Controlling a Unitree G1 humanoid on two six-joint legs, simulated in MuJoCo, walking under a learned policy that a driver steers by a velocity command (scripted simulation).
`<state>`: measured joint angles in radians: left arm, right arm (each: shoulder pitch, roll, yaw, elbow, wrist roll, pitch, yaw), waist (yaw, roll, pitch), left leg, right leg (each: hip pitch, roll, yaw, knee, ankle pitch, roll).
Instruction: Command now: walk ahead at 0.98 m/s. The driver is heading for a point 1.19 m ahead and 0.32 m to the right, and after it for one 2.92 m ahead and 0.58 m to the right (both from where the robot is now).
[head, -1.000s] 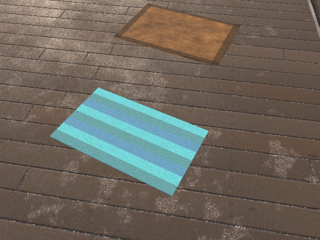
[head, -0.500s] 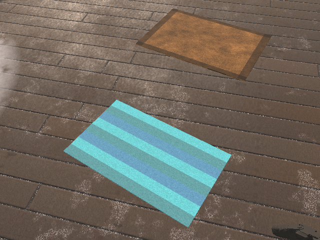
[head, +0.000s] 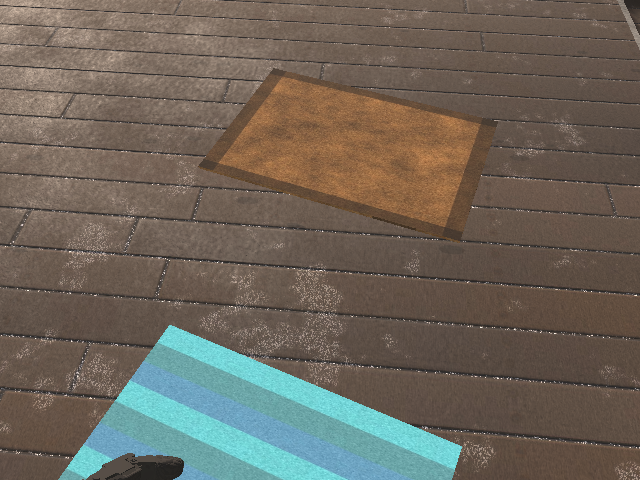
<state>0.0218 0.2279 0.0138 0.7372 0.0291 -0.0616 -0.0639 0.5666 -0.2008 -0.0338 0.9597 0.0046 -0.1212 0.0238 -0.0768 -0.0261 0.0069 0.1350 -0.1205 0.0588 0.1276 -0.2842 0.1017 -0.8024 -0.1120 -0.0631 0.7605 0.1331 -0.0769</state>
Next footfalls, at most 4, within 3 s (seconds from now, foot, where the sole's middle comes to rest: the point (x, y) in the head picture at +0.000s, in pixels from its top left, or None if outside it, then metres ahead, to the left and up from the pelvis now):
0.14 right None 0.35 -0.07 -0.77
0.58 left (258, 348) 0.81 0.11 -0.77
1.04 right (372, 233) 1.14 -0.20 -0.77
1.46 left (403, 148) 1.49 -0.35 -0.77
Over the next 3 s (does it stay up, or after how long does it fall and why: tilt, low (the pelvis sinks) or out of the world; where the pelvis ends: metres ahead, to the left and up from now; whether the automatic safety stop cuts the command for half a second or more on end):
stays up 1.40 -0.40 0.01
